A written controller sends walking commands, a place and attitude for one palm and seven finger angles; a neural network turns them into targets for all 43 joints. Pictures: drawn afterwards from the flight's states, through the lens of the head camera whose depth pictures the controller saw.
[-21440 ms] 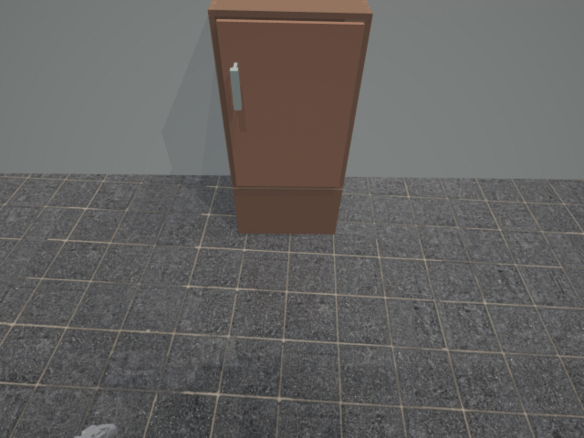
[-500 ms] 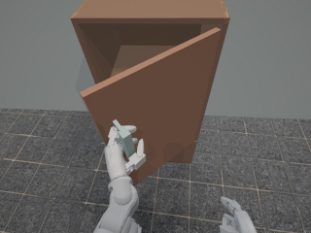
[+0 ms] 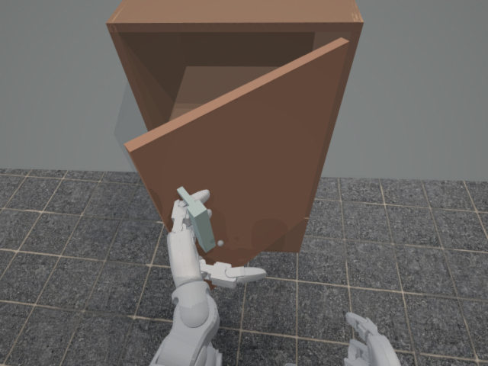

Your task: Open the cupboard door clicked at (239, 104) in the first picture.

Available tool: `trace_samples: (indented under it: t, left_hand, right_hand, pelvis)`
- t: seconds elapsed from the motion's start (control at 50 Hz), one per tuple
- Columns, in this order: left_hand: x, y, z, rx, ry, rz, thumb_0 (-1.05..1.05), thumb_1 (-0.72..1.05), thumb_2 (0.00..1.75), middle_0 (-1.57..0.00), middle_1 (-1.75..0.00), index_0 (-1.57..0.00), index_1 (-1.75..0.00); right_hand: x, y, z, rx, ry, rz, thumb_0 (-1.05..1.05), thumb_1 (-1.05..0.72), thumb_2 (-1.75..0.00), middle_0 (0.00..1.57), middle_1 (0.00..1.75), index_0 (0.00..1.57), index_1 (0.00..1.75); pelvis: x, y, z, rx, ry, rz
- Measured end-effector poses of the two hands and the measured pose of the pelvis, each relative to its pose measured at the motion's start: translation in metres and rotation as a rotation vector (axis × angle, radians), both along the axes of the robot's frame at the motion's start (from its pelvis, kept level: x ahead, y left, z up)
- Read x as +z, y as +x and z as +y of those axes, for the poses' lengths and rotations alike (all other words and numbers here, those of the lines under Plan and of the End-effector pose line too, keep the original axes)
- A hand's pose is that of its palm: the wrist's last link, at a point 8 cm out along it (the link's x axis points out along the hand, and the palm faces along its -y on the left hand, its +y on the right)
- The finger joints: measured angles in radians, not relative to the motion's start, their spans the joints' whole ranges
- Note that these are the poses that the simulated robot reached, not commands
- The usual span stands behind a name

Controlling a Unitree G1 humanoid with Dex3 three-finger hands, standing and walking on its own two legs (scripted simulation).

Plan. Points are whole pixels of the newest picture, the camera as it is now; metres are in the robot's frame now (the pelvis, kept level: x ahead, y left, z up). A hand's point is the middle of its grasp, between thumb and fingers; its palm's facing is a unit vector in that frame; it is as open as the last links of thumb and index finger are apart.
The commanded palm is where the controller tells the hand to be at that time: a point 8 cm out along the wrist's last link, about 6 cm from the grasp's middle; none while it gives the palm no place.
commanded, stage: open thumb and fingers to let go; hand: left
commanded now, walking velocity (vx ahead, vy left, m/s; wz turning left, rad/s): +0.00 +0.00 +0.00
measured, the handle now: (195, 219) +0.35 +0.09 +0.05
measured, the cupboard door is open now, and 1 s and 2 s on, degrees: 41 46 46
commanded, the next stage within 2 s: slide the hand sideways off the handle in 0.10 s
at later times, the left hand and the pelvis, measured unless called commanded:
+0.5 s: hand (219, 275) +0.25 +0.05 +0.05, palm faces -0.14 -0.99 +0.06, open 16.2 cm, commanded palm +0.24 +0.10 +0.04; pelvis -0.01 +0.03 -0.01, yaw -1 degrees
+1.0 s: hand (193, 298) +0.22 +0.08 +0.05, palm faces -0.10 -0.99 +0.03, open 16.2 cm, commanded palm +0.20 +0.15 +0.04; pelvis -0.01 +0.03 -0.01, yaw -2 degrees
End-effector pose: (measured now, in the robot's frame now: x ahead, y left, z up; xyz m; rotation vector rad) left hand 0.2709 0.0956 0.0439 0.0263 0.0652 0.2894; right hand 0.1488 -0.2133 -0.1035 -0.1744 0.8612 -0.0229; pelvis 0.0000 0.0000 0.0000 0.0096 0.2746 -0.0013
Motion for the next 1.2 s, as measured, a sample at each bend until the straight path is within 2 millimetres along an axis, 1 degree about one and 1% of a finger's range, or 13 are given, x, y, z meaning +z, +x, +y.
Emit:
trace_samples:
  t: [0.04,0.14,0.24,0.28,0.34,0.4,0.48,0.56,0.66,0.76,0.9,1.04,1.2]
  left_hand:
    - [0.000,-0.001,0.000,-0.013,-0.004,0.001,-0.01,-0.48,0.30,-0.25,-0.82,-0.28,-0.83]
    - [0.001,-0.002,0.002,-0.030,-0.010,0.004,-0.01,-0.49,0.30,-0.32,-0.67,-0.34,-0.72]
    - [0.000,-0.003,0.005,-0.056,-0.005,0.001,-0.01,-0.49,0.30,-0.36,-0.57,-0.36,-0.63]
    - [-0.001,-0.007,0.008,-0.164,0.003,-0.018,-0.01,-0.49,0.30,-0.34,-0.53,-0.32,-0.58]
    - [0.000,-0.015,0.012,-0.374,-0.002,-0.046,-0.01,-0.49,0.30,-0.28,-0.45,-0.24,-0.49]
    - [0.001,-0.024,0.011,-0.470,-0.046,-0.056,-0.01,-0.50,0.30,-0.22,-0.40,-0.19,-0.42]
    - [0.001,-0.030,0.008,-0.445,-0.091,-0.060,-0.01,-0.50,0.30,-0.18,-0.35,-0.17,-0.36]
    - [0.003,-0.035,0.007,-0.412,-0.073,-0.076,-0.01,-0.50,0.30,-0.16,-0.32,-0.16,-0.33]
    - [0.004,-0.045,0.015,-0.404,-0.055,-0.077,-0.01,-0.50,0.30,-0.15,-0.31,-0.15,-0.31]
    - [0.002,-0.054,0.028,-0.398,-0.048,-0.061,-0.01,-0.50,0.30,-0.15,-0.30,-0.16,-0.31]
    - [0.003,-0.061,0.037,-0.399,-0.060,-0.058,-0.01,-0.50,0.30,-0.15,-0.31,-0.17,-0.31]
    - [0.002,-0.070,0.045,-0.387,-0.060,-0.045,-0.01,-0.50,0.30,-0.16,-0.31,-0.18,-0.32]
    - [0.001,-0.078,0.059,-0.389,-0.046,-0.031,-0.01,-0.50,0.30,-0.17,-0.32,-0.20,-0.33]
  right_hand:
    - [0.002,0.002,0.003,0.003,0.001,-0.009,0.01,-0.91,-0.90,0.20,0.30,0.20,0.30]
    - [0.006,0.008,0.009,0.012,0.001,-0.031,0.01,-0.91,-0.90,0.20,0.30,0.20,0.30]
    - [0.009,0.011,0.014,0.019,0.003,-0.047,0.01,-0.91,-0.90,0.20,0.30,0.20,0.30]
    - [0.009,0.010,0.015,0.022,0.006,-0.048,0.01,-0.91,-0.90,0.20,0.30,0.20,0.30]
    - [0.009,0.005,0.014,0.007,0.006,-0.053,0.01,-0.91,-0.90,0.21,0.30,0.20,0.30]
    - [0.008,-0.001,0.013,-0.018,0.004,-0.058,0.01,-0.91,-0.90,0.20,0.30,0.20,0.30]
    - [0.009,-0.008,0.015,-0.033,-0.004,-0.054,0.01,-0.91,-0.90,0.20,0.30,0.20,0.30]
    - [0.009,-0.014,0.019,-0.038,-0.004,-0.048,0.01,-0.91,-0.90,0.20,0.30,0.20,0.30]
    - [0.010,-0.015,0.026,-0.038,0.002,-0.048,0.01,-0.91,-0.90,0.20,0.30,0.20,0.30]
    - [0.014,-0.010,0.033,-0.026,0.004,-0.068,0.01,-0.91,-0.90,0.20,0.30,0.20,0.30]
    - [0.018,0.001,0.035,-0.011,-0.001,-0.108,0.01,-0.91,-0.90,0.21,0.30,0.20,0.30]
    - [0.019,0.009,0.031,-0.007,-0.006,-0.125,0.01,-0.91,-0.90,0.21,0.30,0.20,0.30]
    - [0.017,0.011,0.022,-0.018,-0.017,-0.127,0.01,-0.91,-0.90,0.21,0.30,0.20,0.30]
  pelvis:
    - [0.000,0.000,0.002,-0.001,-0.002,-0.002]
    - [0.000,-0.001,0.006,-0.002,-0.008,-0.006]
    - [-0.001,-0.002,0.010,-0.001,-0.013,-0.009]
    - [-0.002,-0.004,0.012,0.004,-0.013,-0.007]
    - [-0.005,-0.006,0.017,0.006,-0.017,-0.010]
    - [-0.006,-0.008,0.022,-0.001,-0.022,-0.019]
    - [-0.007,-0.010,0.028,-0.013,-0.023,-0.022]
    - [-0.010,-0.012,0.032,-0.022,-0.022,-0.018]
    - [-0.011,-0.013,0.034,-0.026,-0.025,-0.025]
    - [-0.010,-0.014,0.035,-0.021,-0.032,-0.032]
    - [-0.011,-0.014,0.036,-0.018,-0.035,-0.028]
    - [-0.012,-0.011,0.033,-0.019,-0.033,-0.022]
    - [-0.014,-0.008,0.027,-0.019,-0.032,-0.015]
